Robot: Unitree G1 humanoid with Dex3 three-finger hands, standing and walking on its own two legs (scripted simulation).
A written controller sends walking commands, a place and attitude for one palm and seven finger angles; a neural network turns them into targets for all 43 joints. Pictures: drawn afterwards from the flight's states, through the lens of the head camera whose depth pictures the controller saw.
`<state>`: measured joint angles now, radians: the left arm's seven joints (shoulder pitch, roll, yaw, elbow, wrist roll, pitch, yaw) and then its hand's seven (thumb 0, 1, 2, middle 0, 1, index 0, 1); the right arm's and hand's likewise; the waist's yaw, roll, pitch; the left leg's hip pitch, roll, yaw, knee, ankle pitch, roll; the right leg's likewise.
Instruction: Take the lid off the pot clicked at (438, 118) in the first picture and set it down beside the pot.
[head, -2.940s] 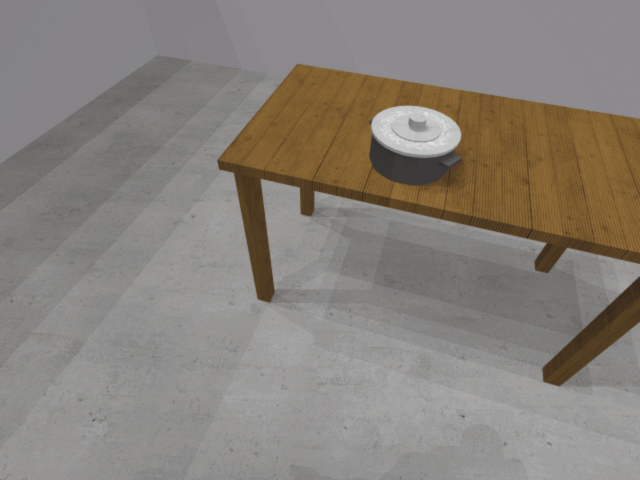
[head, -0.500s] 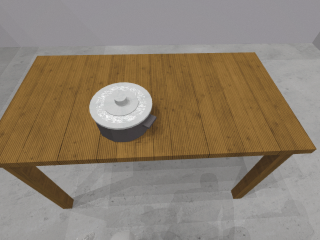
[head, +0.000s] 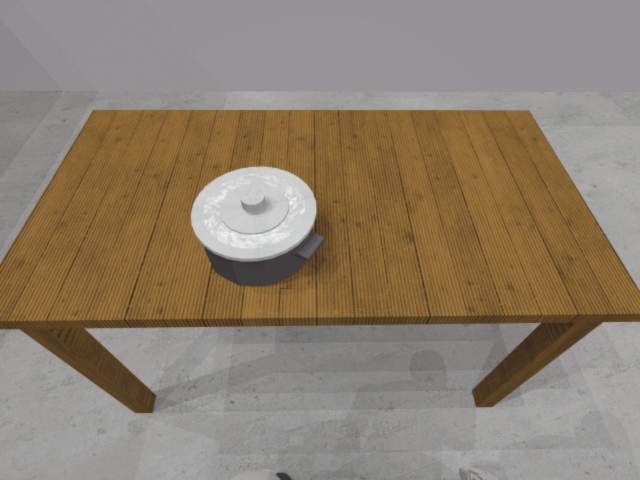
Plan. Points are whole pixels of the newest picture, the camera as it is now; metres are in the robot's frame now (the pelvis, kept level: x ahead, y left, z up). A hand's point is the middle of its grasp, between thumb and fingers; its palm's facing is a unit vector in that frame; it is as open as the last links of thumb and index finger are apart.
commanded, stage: come to a stop and stand still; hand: left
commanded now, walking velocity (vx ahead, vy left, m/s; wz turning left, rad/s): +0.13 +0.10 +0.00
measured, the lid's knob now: (253, 199) +0.52 +0.16 +0.01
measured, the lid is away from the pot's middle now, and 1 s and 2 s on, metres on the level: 0.00 0.00 0.00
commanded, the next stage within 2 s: look again from close up in 1.52 s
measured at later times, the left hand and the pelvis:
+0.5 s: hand out of the picture -0.01 +0.18 -0.17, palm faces +0.03 -0.97 -0.23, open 7.4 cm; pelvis -0.05 -0.01 -0.01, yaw +0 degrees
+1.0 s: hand out of the picture -0.03 +0.19 -0.17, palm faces +0.02 -0.98 -0.18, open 7.4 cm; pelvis -0.03 +0.02 +0.01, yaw +0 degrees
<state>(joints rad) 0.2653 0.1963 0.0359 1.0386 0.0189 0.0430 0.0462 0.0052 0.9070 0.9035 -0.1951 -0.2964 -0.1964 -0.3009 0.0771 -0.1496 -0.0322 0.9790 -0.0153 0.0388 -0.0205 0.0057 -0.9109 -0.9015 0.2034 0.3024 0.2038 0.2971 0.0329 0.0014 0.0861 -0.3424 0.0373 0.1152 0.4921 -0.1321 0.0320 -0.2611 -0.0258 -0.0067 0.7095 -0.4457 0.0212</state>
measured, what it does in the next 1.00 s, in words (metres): steps on the spot: right foot, then right foot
